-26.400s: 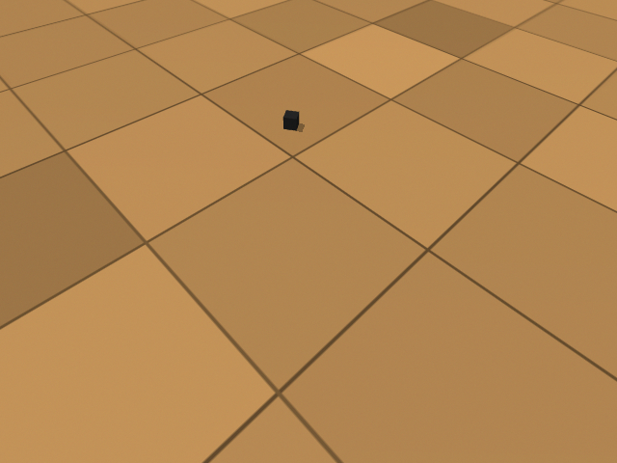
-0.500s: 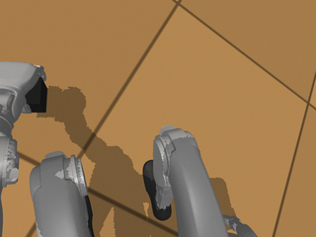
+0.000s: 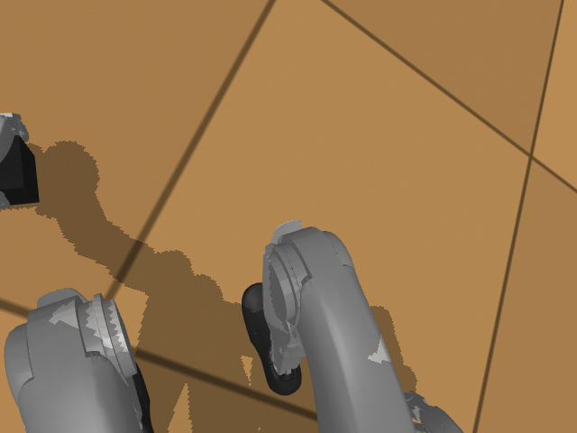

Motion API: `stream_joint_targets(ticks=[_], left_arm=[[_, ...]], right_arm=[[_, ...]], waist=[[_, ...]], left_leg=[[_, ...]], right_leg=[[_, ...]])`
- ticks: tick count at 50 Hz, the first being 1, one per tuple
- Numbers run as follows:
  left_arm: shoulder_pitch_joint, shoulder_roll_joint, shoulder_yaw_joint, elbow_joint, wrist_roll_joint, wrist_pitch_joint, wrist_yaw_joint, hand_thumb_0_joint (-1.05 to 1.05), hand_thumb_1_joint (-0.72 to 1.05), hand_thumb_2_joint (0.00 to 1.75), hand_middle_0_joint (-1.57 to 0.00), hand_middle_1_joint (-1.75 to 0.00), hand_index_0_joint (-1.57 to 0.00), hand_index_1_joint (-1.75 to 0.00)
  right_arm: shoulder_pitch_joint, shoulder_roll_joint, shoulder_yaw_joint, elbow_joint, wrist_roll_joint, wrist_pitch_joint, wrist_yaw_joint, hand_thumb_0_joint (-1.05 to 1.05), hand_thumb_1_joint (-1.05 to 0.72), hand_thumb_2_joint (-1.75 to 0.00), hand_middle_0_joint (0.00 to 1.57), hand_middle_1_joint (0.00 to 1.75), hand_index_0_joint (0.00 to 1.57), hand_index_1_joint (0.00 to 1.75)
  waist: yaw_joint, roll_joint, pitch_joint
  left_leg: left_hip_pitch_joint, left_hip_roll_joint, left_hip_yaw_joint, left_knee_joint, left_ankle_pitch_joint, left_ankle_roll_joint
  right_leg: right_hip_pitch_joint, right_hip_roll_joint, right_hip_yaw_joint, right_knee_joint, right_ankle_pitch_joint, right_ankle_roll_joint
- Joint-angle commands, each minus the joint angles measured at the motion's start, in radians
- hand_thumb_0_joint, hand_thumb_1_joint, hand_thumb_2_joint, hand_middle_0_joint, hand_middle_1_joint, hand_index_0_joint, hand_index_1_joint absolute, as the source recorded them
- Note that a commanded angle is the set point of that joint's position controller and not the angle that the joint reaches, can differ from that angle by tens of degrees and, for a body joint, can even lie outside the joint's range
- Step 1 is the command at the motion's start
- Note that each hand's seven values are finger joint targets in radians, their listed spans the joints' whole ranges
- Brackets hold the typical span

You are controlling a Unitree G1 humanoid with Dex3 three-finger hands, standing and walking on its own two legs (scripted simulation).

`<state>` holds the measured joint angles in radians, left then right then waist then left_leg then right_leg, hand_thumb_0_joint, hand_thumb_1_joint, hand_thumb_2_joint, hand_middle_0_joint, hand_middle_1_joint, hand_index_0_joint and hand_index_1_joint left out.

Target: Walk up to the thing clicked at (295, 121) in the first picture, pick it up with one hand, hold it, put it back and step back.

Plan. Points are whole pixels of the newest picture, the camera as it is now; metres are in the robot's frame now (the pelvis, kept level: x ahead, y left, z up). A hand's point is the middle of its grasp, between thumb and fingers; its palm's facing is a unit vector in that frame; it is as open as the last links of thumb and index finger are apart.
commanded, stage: rest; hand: left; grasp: from above
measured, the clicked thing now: out of the picture +0.49 +0.24 -0.25
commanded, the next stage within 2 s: open in 0.86 s
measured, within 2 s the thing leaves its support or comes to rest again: rests again in 1.52 s
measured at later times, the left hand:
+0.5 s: hand out of the picture +0.49 +0.24 -0.23, palm faces -0.46 -0.03 -0.89, open 10.1 cm
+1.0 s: hand out of the picture +0.49 +0.24 -0.23, palm faces -0.46 -0.02 -0.89, open 10.1 cm
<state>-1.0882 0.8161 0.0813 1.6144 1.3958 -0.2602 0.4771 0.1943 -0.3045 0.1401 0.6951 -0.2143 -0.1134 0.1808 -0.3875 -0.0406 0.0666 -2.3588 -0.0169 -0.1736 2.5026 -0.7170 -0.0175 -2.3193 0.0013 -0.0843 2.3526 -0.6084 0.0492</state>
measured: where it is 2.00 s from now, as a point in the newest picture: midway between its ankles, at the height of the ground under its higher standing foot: (210, 394)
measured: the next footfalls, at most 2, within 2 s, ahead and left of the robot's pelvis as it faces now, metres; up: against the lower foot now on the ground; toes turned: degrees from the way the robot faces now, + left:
none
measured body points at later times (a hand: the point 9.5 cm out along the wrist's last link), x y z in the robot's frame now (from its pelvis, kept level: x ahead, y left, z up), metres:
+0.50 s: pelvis +0.00 +0.01 +0.00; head +0.27 +0.10 +0.34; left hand +0.51 +0.24 -0.17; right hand +0.01 -0.26 -0.06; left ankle +0.06 +0.13 -0.27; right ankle +0.12 -0.13 -0.27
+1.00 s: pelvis -0.01 +0.01 +0.00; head +0.27 +0.10 +0.34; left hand +0.51 +0.24 -0.18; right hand +0.00 -0.25 -0.05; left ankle +0.06 +0.13 -0.27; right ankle +0.12 -0.13 -0.27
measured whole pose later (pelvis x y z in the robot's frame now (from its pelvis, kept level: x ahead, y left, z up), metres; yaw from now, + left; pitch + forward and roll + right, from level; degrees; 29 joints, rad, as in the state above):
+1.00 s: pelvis -0.01 +0.01 +0.00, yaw -3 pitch +29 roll -13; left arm -1.14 0.93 0.02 1.76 1.41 -0.27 0.58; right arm 0.17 -0.34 0.26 0.65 -0.26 -0.17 0.22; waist -0.44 -0.10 0.12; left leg -2.34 -0.01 -0.22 2.54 -0.72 -0.01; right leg -2.28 0.02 -0.13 2.34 -0.59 0.06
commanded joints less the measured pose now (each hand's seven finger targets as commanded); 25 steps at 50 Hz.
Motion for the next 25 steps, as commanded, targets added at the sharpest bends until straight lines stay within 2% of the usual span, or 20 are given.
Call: stream_joint_targets(ticks=[1,2,3,5,6,9,11,12,14,15,16,17,18,19,20,21,25], left_arm=[[-0.333,0.227,0.017,-0.182,-0.004,-0.019,0.043,0.0,0.65,0.67,-1.02,-0.51,-1.02,-0.51],[-0.323,0.232,0.017,-0.194,-0.005,-0.021,0.051,0.0,0.65,0.66,-1.02,-0.52,-1.03,-0.51],[-0.32,0.241,0.034,-0.211,-0.007,-0.023,0.062,0.0,0.67,0.68,-1.04,-0.52,-1.04,-0.52],[-0.325,0.221,0.019,-0.206,-0.003,-0.024,0.076,0.0,0.68,0.68,-1.03,-0.54,-1.04,-0.53],[-0.34,0.209,0.01,-0.22,0.0,-0.028,0.085,0.0,0.69,0.68,-1.04,-0.53,-1.05,-0.52],[-0.352,0.206,0.001,-0.182,0.01,-0.018,0.097,0.0,0.69,0.69,-1.04,-0.53,-1.05,-0.52],[-0.358,0.217,0.01,-0.165,0.014,-0.013,0.115,0.0,0.69,0.7,-1.05,-0.52,-1.05,-0.52],[-0.344,0.206,0.004,-0.154,0.007,-0.011,0.121,0.0,0.68,0.71,-1.04,-0.53,-1.05,-0.53],[-0.338,0.207,0.001,-0.107,0.02,0.001,0.128,0.0,0.69,0.71,-1.04,-0.54,-1.05,-0.53],[-0.338,0.216,0.008,-0.083,0.017,0.006,0.132,0.0,0.69,0.7,-1.04,-0.53,-1.05,-0.53],[-0.336,0.188,-0.019,-0.079,0.016,0.012,0.131,0.0,0.68,0.71,-1.04,-0.52,-1.04,-0.53],[-0.354,0.176,-0.033,-0.056,0.007,0.015,0.129,0.0,0.67,0.7,-1.04,-0.53,-1.04,-0.52],[-0.348,0.22,-0.006,-0.062,0.008,0.017,0.134,0.0,0.67,0.7,-1.02,-0.55,-1.03,-0.54],[-0.35,0.207,-0.019,-0.05,0.009,0.022,0.129,0.0,0.66,0.69,-1.03,-0.53,-1.03,-0.53],[-0.339,0.237,0.009,-0.033,0.005,0.029,0.13,0.0,0.65,0.7,-1.02,-0.53,-1.02,-0.53],[-0.339,0.243,0.014,-0.052,0.008,0.032,0.129,0.0,0.65,0.71,-1.02,-0.53,-1.02,-0.53],[-0.329,0.254,0.024,-0.03,-0.005,0.029,0.12,0.0,0.64,0.67,-1.01,-0.52,-1.01,-0.52]], right_arm=[[0.225,-0.297,-0.087,0.007,-0.01,0.0,-0.007,0.0,-0.9,-0.9,0.2,0.3,0.2,0.3],[0.221,-0.303,-0.091,0.008,-0.008,0.001,-0.009,0.0,-0.91,-0.9,0.2,0.3,0.2,0.3],[0.229,-0.303,-0.093,0.01,-0.014,0.002,-0.008,0.0,-0.9,-0.9,0.2,0.3,0.2,0.3],[0.217,-0.302,-0.089,0.01,-0.017,-0.005,-0.002,0.0,-0.9,-0.9,0.2,0.3,0.2,0.3],[0.213,-0.303,-0.089,0.011,-0.02,-0.007,0.001,0.0,-0.9,-0.9,0.2,0.3,0.2,0.3],[0.214,-0.302,-0.078,0.016,-0.023,-0.02,0.01,0.0,-0.9,-0.9,0.2,0.3,0.2,0.3],[0.216,-0.314,-0.078,0.022,-0.026,-0.026,0.015,0.0,-0.9,-0.9,0.2,0.3,0.2,0.3],[0.208,-0.309,-0.073,0.021,-0.024,-0.027,0.018,0.0,-0.9,-0.9,0.2,0.3,0.2,0.3],[0.211,-0.316,-0.068,0.024,-0.032,-0.033,0.028,0.0,-0.9,-0.9,0.2,0.3,0.2,0.3],[0.207,-0.318,-0.066,0.022,-0.034,-0.036,0.03,0.0,-0.9,-0.9,0.2,0.3,0.2,0.3],[0.189,-0.313,-0.062,0.014,-0.028,-0.039,0.032,0.0,-0.9,-0.9,0.2,0.3,0.2,0.3],[0.18,-0.313,-0.057,0.014,-0.031,-0.044,0.036,0.0,-0.9,-0.9,0.2,0.3,0.2,0.3],[0.191,-0.326,-0.059,0.02,-0.032,-0.046,0.036,0.0,-0.9,-0.9,0.2,0.3,0.2,0.3],[0.179,-0.33,-0.054,0.005,-0.031,-0.052,0.04,0.0,-0.9,-0.9,0.2,0.3,0.2,0.3],[0.197,-0.336,-0.05,0.012,-0.033,-0.054,0.042,0.0,-0.9,-0.9,0.2,0.3,0.2,0.3],[0.206,-0.336,-0.051,0.01,-0.031,-0.052,0.043,0.0,-0.9,-0.9,0.2,0.3,0.2,0.3],[0.191,-0.342,-0.038,-0.01,-0.031,-0.054,0.046,0.0,-0.9,-0.9,0.2,0.3,0.2,0.3]], waist=[[-0.027,0.407,-0.717],[-0.016,0.433,-0.724],[-0.021,0.446,-0.732],[-0.035,0.45,-0.699],[-0.039,0.447,-0.713],[-0.054,0.451,-0.683],[-0.062,0.456,-0.675],[-0.057,0.47,-0.677],[-0.072,0.472,-0.646],[-0.069,0.457,-0.636],[-0.063,0.465,-0.636],[-0.078,0.466,-0.616],[-0.074,0.47,-0.621],[-0.078,0.459,-0.607],[-0.082,0.437,-0.602],[-0.082,0.449,-0.619],[-0.082,0.441,-0.605]], left_leg=[[0.488,-0.002,0.119,-0.237,0.22,0.036],[0.5,-0.003,0.116,-0.248,0.219,0.031],[0.518,-0.001,0.111,-0.251,0.23,0.029],[0.522,0.003,0.111,-0.24,0.224,0.027],[0.526,0.003,0.105,-0.245,0.226,0.026],[0.522,0.005,0.109,-0.226,0.237,0.031],[0.538,0.006,0.099,-0.229,0.262,0.026],[0.541,0.006,0.094,-0.242,0.262,0.024],[0.538,0.007,0.094,-0.237,0.255,0.024],[0.521,0.006,0.09,-0.245,0.237,0.025],[0.521,0.005,0.091,-0.251,0.23,0.025],[0.512,0.007,0.087,-0.247,0.204,0.027],[0.517,0.009,0.083,-0.251,0.208,0.028],[0.507,0.007,0.085,-0.239,0.209,0.029],[0.49,0.007,0.085,-0.235,0.208,0.034],[0.507,0.007,0.087,-0.243,0.235,0.033],[0.495,0.01,0.073,-0.241,0.233,0.029]], right_leg=[[0.432,0.037,-0.117,-0.212,0.195,-0.082],[0.424,0.037,-0.12,-0.211,0.185,-0.086],[0.424,0.037,-0.126,-0.205,0.195,-0.083],[0.396,0.04,-0.131,-0.198,0.194,-0.083],[0.395,0.041,-0.134,-0.195,0.198,-0.082],[0.391,0.042,-0.133,-0.19,0.222,-0.076],[0.379,0.041,-0.143,-0.187,0.239,-0.075],[0.384,0.041,-0.145,-0.183,0.239,-0.075],[0.368,0.042,-0.15,-0.174,0.241,-0.073],[0.363,0.042,-0.152,-0.179,0.226,-0.074],[0.359,0.043,-0.149,-0.18,0.222,-0.075],[0.345,0.043,-0.152,-0.178,0.206,-0.075],[0.361,0.044,-0.154,-0.183,0.21,-0.072],[0.355,0.042,-0.152,-0.179,0.212,-0.073],[0.372,0.041,-0.153,-0.181,0.213,-0.072],[0.394,0.044,-0.15,-0.182,0.234,-0.071],[0.391,0.043,-0.156,-0.183,0.222,-0.076]])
